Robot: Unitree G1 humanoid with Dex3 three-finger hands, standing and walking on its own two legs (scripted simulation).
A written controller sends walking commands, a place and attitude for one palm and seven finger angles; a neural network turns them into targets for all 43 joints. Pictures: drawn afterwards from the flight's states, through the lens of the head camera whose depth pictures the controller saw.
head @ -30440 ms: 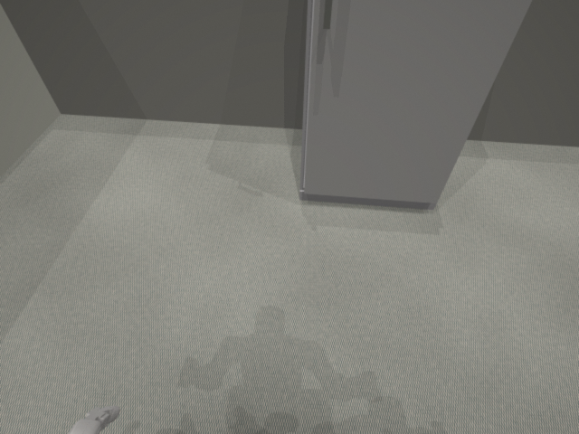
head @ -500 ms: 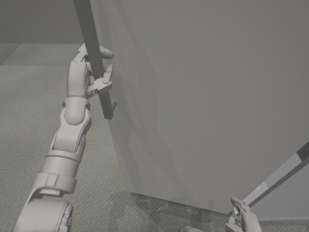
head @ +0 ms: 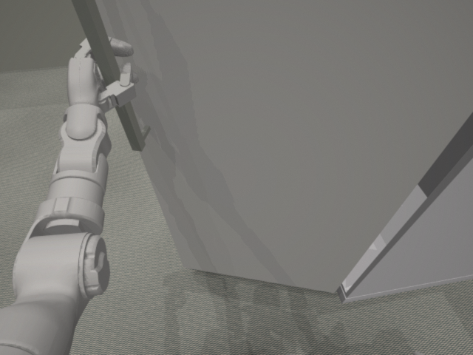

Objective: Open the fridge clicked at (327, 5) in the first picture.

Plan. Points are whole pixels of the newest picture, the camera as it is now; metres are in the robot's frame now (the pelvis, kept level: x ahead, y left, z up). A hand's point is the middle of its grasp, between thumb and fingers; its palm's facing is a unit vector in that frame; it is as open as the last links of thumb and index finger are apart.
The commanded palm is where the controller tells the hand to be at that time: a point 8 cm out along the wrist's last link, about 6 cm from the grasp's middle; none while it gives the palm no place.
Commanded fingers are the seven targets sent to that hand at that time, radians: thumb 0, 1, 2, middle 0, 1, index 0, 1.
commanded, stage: loosen the grip on the handle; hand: left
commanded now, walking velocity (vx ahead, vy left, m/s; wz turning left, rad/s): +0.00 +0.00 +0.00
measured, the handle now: (108, 43) +0.50 +0.19 +0.27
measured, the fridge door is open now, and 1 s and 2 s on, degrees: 70 66 66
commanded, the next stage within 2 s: slip the hand off the handle in 0.56 s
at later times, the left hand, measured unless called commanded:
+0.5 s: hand (135, 92) +0.50 +0.17 +0.19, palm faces +0.23 -0.96 -0.16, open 13.5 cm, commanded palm +0.45 +0.22 +0.19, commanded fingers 0.00 -0.55 0.20 -0.25 -1.15 -0.25 -1.15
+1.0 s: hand (98, 92) +0.50 +0.24 +0.19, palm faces +0.29 -0.94 -0.16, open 14.6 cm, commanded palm +0.47 +0.28 +0.19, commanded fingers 0.00 -0.55 0.20 -0.25 -1.15 -0.25 -1.15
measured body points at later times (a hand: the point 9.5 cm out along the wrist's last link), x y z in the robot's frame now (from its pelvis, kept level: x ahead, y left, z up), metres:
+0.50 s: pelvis +0.03 +0.02 +0.00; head +0.06 +0.02 +0.45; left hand +0.48 +0.22 +0.20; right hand +0.13 -0.21 -0.11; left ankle +0.05 +0.13 -0.73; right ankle +0.06 -0.13 -0.73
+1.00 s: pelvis +0.06 -0.02 +0.00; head +0.09 -0.02 +0.45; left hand +0.48 +0.29 +0.20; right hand +0.15 -0.30 -0.11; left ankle +0.05 +0.13 -0.73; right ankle +0.06 -0.13 -0.73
